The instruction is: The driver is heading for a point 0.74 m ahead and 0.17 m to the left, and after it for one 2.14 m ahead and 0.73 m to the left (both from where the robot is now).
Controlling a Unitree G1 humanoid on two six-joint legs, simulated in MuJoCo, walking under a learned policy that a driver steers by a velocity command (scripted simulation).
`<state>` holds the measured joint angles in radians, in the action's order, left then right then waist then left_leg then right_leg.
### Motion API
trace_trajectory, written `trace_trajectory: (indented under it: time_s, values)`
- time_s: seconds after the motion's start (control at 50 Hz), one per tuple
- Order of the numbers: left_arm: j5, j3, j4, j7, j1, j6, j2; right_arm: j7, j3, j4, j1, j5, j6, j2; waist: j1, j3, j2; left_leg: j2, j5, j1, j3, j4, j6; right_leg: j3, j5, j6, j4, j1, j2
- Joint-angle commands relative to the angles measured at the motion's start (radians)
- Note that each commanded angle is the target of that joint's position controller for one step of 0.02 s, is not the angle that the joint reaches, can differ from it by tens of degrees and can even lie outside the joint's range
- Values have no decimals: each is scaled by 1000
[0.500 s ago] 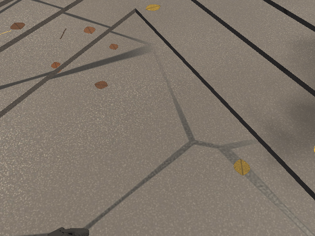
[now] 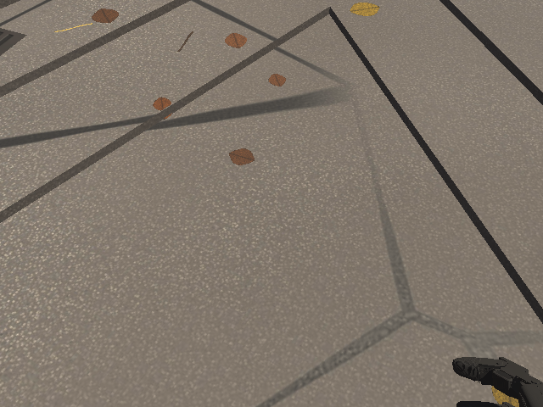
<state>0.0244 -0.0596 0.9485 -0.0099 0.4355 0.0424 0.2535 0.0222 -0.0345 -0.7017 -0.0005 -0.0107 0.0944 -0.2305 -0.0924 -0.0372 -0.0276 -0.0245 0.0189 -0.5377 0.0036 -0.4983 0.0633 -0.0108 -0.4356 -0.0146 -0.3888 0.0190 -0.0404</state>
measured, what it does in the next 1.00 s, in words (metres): walks ahead: right foot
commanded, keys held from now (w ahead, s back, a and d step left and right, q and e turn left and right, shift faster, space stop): w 0.52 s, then w+q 0.48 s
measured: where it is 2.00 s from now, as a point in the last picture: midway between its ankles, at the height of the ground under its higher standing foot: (279, 291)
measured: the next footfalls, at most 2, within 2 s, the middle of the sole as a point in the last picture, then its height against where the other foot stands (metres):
right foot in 0.54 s outside the picture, level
left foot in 1.10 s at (255, 311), level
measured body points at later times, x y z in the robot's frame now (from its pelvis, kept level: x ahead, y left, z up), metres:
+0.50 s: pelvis +0.26 +0.00 +0.01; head +0.29 +0.00 +0.46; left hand +0.49 +0.22 -0.08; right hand +0.24 -0.28 -0.12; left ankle +0.13 +0.11 -0.72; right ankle +0.42 -0.13 -0.70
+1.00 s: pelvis +0.53 -0.02 +0.01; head +0.55 -0.01 +0.46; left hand +0.48 +0.25 -0.13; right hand +0.75 -0.22 -0.10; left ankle +0.68 +0.16 -0.68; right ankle +0.42 -0.13 -0.72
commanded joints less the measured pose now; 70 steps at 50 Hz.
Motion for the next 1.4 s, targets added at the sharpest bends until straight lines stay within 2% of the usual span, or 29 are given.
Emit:
trace_trajectory:
  time_s: [0.02,0.04,0.06,0.08,0.12,0.2,0.34,0.46,0.5,0.54,0.56,0.58,0.6,0.62,0.66,0.7,0.76,0.94,1.0,1.04,1.08,1.1,1.12,1.14,1.16,1.18,1.22,1.3,1.4]
  values:
    - [-18,-1,-81,4,12,16,58,-8,-83,-32,-378,24,13,-236,202,-280,-56,-219,-60,784,-289,-50,174,-22,539,-50,-546,424,85]
    - [-28,17,-74,14,71,39,28,-1,-90,-70,-470,0,8,-248,208,-415,-245,-363,138,981,-658,75,269,-69,-94,-14,-815,664,-15]
    - [-4,-13,-79,17,3,52,122,-4,-73,-62,-445,-3,2,-192,220,-329,-177,-342,281,940,-667,131,236,-133,-98,-20,-918,791,29]
    - [8,-21,-110,11,-95,55,144,-10,-64,-47,-345,0,-2,-170,201,-177,-117,-311,247,779,-537,168,200,-96,1,-22,-913,830,76]
    - [-13,-26,-127,-5,-161,44,119,-6,-50,-36,-223,15,2,-125,132,-39,-27,-239,71,498,-369,242,179,-67,130,-19,-800,735,141]
    - [-17,-26,-131,-10,-146,21,63,-4,-52,-70,-216,9,16,-111,74,-14,-56,-194,-48,380,-237,326,180,-57,218,-9,-661,659,169]
    - [-17,-14,-192,7,-388,30,32,-27,-64,-150,-311,-6,5,-156,132,46,-35,-145,-83,368,-90,350,133,-24,547,6,-271,613,133]
    - [-7,-9,-254,35,-542,45,54,-29,-70,-218,-397,-13,-8,-174,173,97,-42,-225,-94,545,-128,275,128,-8,430,-30,-133,630,104]
    - [-6,-19,-248,42,-493,53,81,-33,-75,-226,-380,-14,-18,-191,132,63,-62,-228,-261,575,-121,196,106,20,354,-59,-94,517,72]
    - [-17,-58,-166,33,-216,59,156,-33,-62,-216,-351,-13,-23,-162,4,-110,-38,-143,-418,444,-62,-108,59,9,398,-123,-83,75,75]
    - [-37,-82,-142,23,-45,57,252,-28,-36,-190,-398,-1,-12,-87,-28,-280,120,-27,-81,83,2,-484,-4,-321,383,-240,-101,-350,334]
    - [-24,-74,-127,26,-4,49,233,-22,-17,-203,-456,-7,8,-42,-18,-385,285,69,565,-144,-87,-695,-22,-652,225,-316,24,-485,467]
    - [-21,-53,-129,22,-40,46,154,-20,-50,-200,-374,-36,16,-150,-34,-268,194,13,535,-239,-151,-788,-11,-576,126,-269,60,-394,428]
    - [-17,-42,-143,19,-129,47,125,-23,-57,-175,-298,-43,17,-173,-11,-138,156,-35,434,-259,-120,-770,-3,-434,149,-225,96,-240,398]
    - [-29,-25,-150,23,-245,57,67,-36,-64,-175,-262,-24,-1,-143,55,-13,109,-96,294,-173,-109,-681,-9,-264,242,-179,183,0,321]
    - [-35,-24,-133,26,-264,68,51,-36,-62,-187,-303,-27,-27,-92,94,8,130,-116,239,-101,-115,-653,-13,-166,310,-166,237,94,294]
    - [-42,-35,-102,16,-240,76,80,-38,-67,-171,-266,-25,-45,-77,103,50,98,-110,121,-164,-134,-586,-27,-46,455,-163,264,114,285]
    - [-27,-43,-39,-16,-130,56,130,10,-43,-67,-1,-10,-43,-48,28,140,55,-78,-116,-193,-23,-178,-17,162,567,-128,269,-35,295]
    - [-15,-51,-27,-19,-107,30,149,33,-41,-18,50,-13,-45,-55,32,145,64,-56,7,-206,27,-135,11,193,728,-117,188,-150,332]
    - [-10,-60,-38,-27,-129,16,182,43,-54,-3,18,-14,-49,-86,72,94,102,3,116,-90,92,-133,46,221,1055,-99,69,-174,334]
    - [-9,-65,-53,-35,-164,-2,208,41,-91,-37,-175,-16,-52,-156,187,-12,121,83,151,172,129,-91,94,241,1269,-66,-224,-130,304]
    - [-8,-61,-71,-39,-182,0,205,24,-122,-73,-329,-8,-54,-224,263,-91,68,66,9,449,40,-7,136,247,1089,-15,-490,48,252]
    - [-48,-25,-124,-26,-120,22,79,3,-141,-77,-365,5,-54,-335,178,-192,-191,-204,-228,833,-418,-22,292,221,191,66,-887,502,73]
    - [-28,-13,-140,-9,-120,64,92,4,-126,-37,-356,14,-48,-320,177,-383,-167,-356,-374,962,-778,95,427,-18,-225,77,-1097,639,-41]
    - [4,-28,-161,1,-211,82,140,4,-107,-26,-326,20,-44,-262,200,-327,-71,-309,-505,910,-601,87,365,-99,-163,55,-1095,694,30]
    - [7,-24,-170,-2,-249,87,133,3,-97,-20,-264,3,-37,-212,173,-202,-14,-253,-532,768,-441,79,311,-84,-87,43,-1004,703,75]
    - [-26,-40,-162,-22,-258,66,148,-6,-83,-1,-171,-11,-39,-165,103,-80,46,-179,-492,505,-321,134,252,-63,-3,54,-871,617,125]
    - [-36,-34,-187,-33,-240,18,103,-19,-94,11,-166,8,-45,-210,58,-76,-4,-127,-601,331,-255,152,235,-46,81,89,-682,531,99]
    - [-32,-24,-229,-30,-355,1,101,-52,-95,21,-177,-11,-89,-219,94,-111,-65,-80,-413,311,-269,114,155,-59,282,109,-439,503,51]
